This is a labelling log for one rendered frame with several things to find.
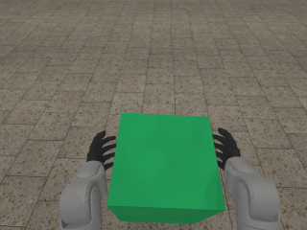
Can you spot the robot left forearm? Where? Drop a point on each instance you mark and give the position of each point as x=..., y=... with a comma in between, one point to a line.
x=80, y=206

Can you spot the robot right forearm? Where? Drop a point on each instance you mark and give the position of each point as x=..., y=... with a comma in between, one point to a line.
x=257, y=200

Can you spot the left robot hand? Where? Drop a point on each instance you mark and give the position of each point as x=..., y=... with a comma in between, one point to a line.
x=96, y=151

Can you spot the right robot hand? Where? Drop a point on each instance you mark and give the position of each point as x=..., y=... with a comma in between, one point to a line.
x=229, y=147

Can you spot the carton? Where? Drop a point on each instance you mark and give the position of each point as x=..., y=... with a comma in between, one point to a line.
x=165, y=170

